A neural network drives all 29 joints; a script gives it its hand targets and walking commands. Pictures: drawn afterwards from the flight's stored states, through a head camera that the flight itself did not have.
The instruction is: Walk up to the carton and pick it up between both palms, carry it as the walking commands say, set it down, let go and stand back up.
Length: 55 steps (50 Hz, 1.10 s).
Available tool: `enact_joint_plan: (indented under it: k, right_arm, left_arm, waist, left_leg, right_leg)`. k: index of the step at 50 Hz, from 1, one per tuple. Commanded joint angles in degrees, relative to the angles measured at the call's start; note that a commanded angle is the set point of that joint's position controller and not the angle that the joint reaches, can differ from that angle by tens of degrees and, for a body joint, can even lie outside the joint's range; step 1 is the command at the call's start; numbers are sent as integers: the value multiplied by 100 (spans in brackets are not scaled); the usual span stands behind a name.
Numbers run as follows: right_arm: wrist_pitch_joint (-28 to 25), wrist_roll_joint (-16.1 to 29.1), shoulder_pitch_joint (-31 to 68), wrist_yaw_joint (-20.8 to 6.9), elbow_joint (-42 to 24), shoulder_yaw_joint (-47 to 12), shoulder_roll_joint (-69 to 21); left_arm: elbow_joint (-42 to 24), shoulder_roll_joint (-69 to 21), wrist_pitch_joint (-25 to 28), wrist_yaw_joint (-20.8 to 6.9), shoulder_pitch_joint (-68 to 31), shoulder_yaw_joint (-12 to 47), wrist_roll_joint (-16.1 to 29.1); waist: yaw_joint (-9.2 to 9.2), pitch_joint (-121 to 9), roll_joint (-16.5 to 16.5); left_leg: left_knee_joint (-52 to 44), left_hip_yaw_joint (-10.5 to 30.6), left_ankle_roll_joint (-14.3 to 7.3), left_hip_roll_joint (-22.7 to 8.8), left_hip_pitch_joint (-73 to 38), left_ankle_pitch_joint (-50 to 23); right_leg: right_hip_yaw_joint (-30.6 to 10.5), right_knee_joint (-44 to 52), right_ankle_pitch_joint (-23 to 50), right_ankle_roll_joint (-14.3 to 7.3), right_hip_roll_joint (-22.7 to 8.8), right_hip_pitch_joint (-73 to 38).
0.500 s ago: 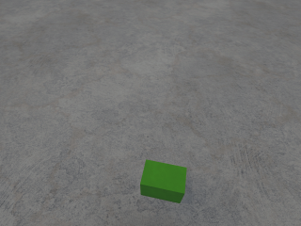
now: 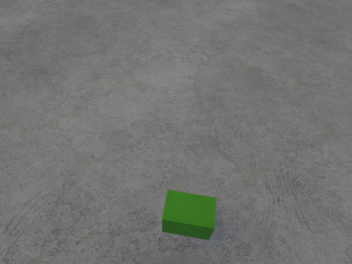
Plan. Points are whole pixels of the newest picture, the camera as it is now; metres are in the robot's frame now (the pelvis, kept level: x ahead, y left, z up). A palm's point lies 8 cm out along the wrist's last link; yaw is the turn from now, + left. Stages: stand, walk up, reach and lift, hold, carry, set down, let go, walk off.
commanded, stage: walk up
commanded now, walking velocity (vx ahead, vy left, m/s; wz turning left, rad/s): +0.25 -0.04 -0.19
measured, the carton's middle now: (188, 215) +0.47 -0.08 -0.68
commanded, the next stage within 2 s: none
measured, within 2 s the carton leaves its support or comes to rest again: neither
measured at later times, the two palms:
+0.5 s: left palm (113, 227) +0.24 +0.17 -0.15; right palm out of the picture +0.02 -0.26 -0.14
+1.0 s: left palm out of the picture +0.12 +0.23 -0.15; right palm out of the picture +0.08 -0.29 -0.11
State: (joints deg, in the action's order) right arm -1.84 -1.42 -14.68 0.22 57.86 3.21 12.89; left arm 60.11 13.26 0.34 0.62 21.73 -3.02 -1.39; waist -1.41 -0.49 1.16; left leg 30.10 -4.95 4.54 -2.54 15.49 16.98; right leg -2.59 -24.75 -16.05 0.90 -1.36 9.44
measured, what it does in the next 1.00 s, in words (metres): steps on the spot: right foot, then left foot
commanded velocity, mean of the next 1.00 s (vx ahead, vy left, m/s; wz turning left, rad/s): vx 0.03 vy -0.09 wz -0.06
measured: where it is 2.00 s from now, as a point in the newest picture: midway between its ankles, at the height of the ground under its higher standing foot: outside the picture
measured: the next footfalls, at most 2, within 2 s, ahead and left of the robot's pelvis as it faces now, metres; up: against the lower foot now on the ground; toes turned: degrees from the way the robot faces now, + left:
right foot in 0.42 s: +0.20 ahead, -0.16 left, +0.00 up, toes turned -8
left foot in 0.78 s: +0.14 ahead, +0.05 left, +0.00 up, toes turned -6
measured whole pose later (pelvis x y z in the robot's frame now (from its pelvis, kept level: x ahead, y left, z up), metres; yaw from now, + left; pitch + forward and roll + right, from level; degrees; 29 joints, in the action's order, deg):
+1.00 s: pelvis +0.08 -0.03 +0.00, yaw -4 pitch -1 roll -3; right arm 0.1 -1.4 -16.9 2.4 55.1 2.4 11.5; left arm 59.3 14.8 -4.6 0.2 13.5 -3.7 -2.1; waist 0.5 1.6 1.9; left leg 25.4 -7.9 -2.1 -4.3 12.9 12.0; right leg -0.5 -58.6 -18.7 2.8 -1.0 25.2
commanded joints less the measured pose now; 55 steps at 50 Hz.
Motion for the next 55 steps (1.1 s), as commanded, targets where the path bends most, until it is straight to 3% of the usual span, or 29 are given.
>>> enact_joint_plan:
  k: [1,2,3,4,6,8,14,15,16,17,19,21,22,23,24,26,32,34,35,38,39,40,41,42,43,44,46,49,55]
  right_arm:
    - [-136,-26,-1260,101,147,74,524]
    - [-102,-104,-1631,143,150,210,1177]
    - [-22,-94,-1923,229,100,306,1580]
    - [-22,-64,-1523,262,65,250,1336]
    - [-114,27,-889,226,-31,165,838]
    - [-225,27,-1001,168,24,110,548]
    - [-270,-31,-1686,144,147,-48,442]
    - [-247,-25,-1457,167,83,-91,458]
    - [-193,-5,-1283,136,86,-156,409]
    - [-146,-23,-1328,124,100,-151,433]
    - [-97,-38,-1407,152,95,-127,507]
    - [-50,11,-1592,222,-13,-91,487]
    - [-33,23,-1759,271,-151,-76,346]
    - [58,106,-2092,342,-98,-96,94]
    - [128,128,-1725,366,-119,-40,95]
    - [218,58,-1473,282,-51,-80,-165]
    - [394,82,-1142,215,12,-16,-41]
    - [405,162,-868,267,-189,87,94]
    - [397,175,-901,289,-231,104,80]
    - [386,159,-982,279,-276,73,54]
    - [362,126,-1063,264,-227,45,123]
    - [334,9,-1170,268,-237,115,574]
    - [359,-64,-960,247,-380,225,1030]
    - [367,-44,-920,263,-460,188,1047]
    - [328,-55,-457,266,-524,151,854]
    - [308,-28,87,258,-648,108,767]
    - [198,38,72,265,-638,84,655]
    - [82,-2,-208,219,-488,17,550]
    - [147,8,-450,140,-107,-21,781]
  left_arm:
    - [-329,377,74,-16,-234,-8,-12]
    - [-570,45,110,-3,-339,58,-36]
    - [-713,372,-4,-58,-711,-162,-114]
    - [-685,439,-78,-106,-746,-217,-121]
    - [-542,324,-107,-271,-350,-173,-97]
    - [-488,263,-123,-342,-321,-127,-77]
    - [-744,-40,-157,-303,-1385,69,93]
    - [-694,-38,-168,-258,-1364,53,143]
    - [-663,-71,-111,-212,-1320,139,198]
    - [-607,-44,-87,-168,-1269,130,212]
    - [-370,49,-82,-92,-1047,71,200]
    - [-271,484,-26,-65,-600,-128,81]
    - [-286,883,-6,-69,-379,-230,3]
    - [-324,978,-67,-29,-570,-319,82]
    - [-266,824,-95,38,-356,-265,119]
    - [-352,380,-7,124,-771,-71,73]
    - [-372,394,-38,171,-1140,57,18]
    - [-371,676,-153,224,-1128,-73,42]
    - [-355,675,-184,233,-1097,-112,31]
    - [-331,684,-291,215,-1262,-136,36]
    - [-318,572,-322,191,-1227,-84,62]
    - [-335,211,-338,164,-964,31,60]
    - [-510,169,-427,157,-1229,-7,28]
    - [-397,382,-546,123,-1349,-141,-16]
    - [-281,341,-557,78,-1086,-97,-76]
    - [-236,403,-529,0,-828,-106,-94]
    - [-259,562,-488,-89,-810,-205,-122]
    - [-270,330,-442,-47,-699,-64,-67]
    - [-362,151,-266,58,-724,176,72]
  waist:
    - [615,339,-297]
    - [767,298,-1502]
    - [743,566,-783]
    - [467,828,-157]
    - [149,880,-593]
    - [144,680,-1040]
    - [386,504,-1350]
    - [315,393,-1526]
    - [298,167,-2069]
    - [327,103,-2098]
    - [281,42,-1471]
    - [111,-183,-600]
    - [93,-423,367]
    - [68,-777,1460]
    - [-11,-917,1263]
    - [237,-548,266]
    - [372,-166,722]
    - [386,23,823]
    - [405,-171,882]
    - [559,-264,574]
    - [571,-124,202]
    - [531,-103,-1044]
    - [657,301,-1967]
    - [593,507,-1029]
    - [394,498,-807]
    - [168,519,-977]
    - [93,580,-732]
    - [137,448,-960]
    - [362,282,-1230]
  left_leg:
    - [-1131,699,-149,-698,-2001,39]
    - [-2034,2692,-692,-2231,-2117,1346]
    - [-2402,3866,-1082,-3307,-1487,1340]
    - [-2347,3414,-1085,-3058,-973,802]
    - [-2130,1871,-744,-2038,-864,-364]
    - [-1757,912,-637,-1548,-1013,-2152]
    - [-1346,346,-912,-1421,-1254,-4609]
    - [-1109,113,-894,-1310,-1102,-5555]
    - [-971,-182,-898,-905,-1045,-5529]
    - [-793,-199,-893,-879,-1110,-5427]
    - [-414,-7,-831,-1059,-1125,-4987]
    - [340,276,-559,-1118,-578,-3294]
    - [1078,204,-320,-902,233,-936]
    - [1859,-84,-160,-462,774,1942]
    - [2637,12,-204,-245,745,2441]
    - [2445,475,-318,-364,688,1818]
    - [1486,289,-332,-111,109,952]
    - [1803,215,-265,-61,316,1270]
    - [1776,219,-297,-59,214,1220]
    - [411,103,-386,-60,-447,160]
    - [-435,198,-393,-233,-614,-390]
    - [-1465,1495,-604,-1329,-650,-399]
    - [-2073,2637,-1365,-2532,230,-204]
    - [-1936,2665,-1476,-2589,569,-272]
    - [-2029,2151,-1328,-2198,644,735]
    - [-2133,1657,-1128,-1888,559,1214]
    - [-1957,1265,-988,-1568,183,675]
    - [-1919,742,-915,-1326,-143,81]
    - [-1777,803,-1277,-1183,-707,-462]
  right_leg:
    - [-431,-577,-1434,-273,-242,2004]
    - [189,-2091,-1623,-7,283,2885]
    - [-101,-3250,-1703,148,-160,3109]
    - [-366,-3506,-1114,172,-386,3002]
    - [-257,-3443,-81,224,-449,2720]
    - [123,-3512,368,241,-410,2569]
    - [614,-2265,679,177,-222,2365]
    - [668,-1826,573,105,-45,1817]
    - [789,-1493,471,44,180,1285]
    - [958,-1247,459,12,297,1104]
    - [1086,-235,791,-25,284,630]
    - [659,514,2275,-247,-342,-319]
    - [-74,4,4738,-529,-1273,-985]
    - [-324,-291,5862,-1153,-1959,-1501]
    - [-489,97,5072,-1419,-1950,-1242]
    - [-480,463,3877,-1294,-1723,-614]
    - [-304,882,2788,-1096,-1598,299]
    - [-167,357,4629,-1209,-1716,435]
    - [-87,218,4538,-1195,-1695,444]
    - [-32,-16,2605,-808,-1394,897]
    - [65,-200,1881,-583,-1163,1101]
    - [518,-1194,559,-213,-483,1535]
    - [691,-2350,-1596,72,115,1925]
    - [-161,-3350,-1626,85,58,1888]
    - [-351,-3821,-1110,75,24,1894]
    - [-137,-4130,-684,139,17,2026]
    - [-35,-4159,-263,220,-81,2158]
    - [142,-3239,-203,206,-94,1768]
    - [524,-819,-693,72,125,768]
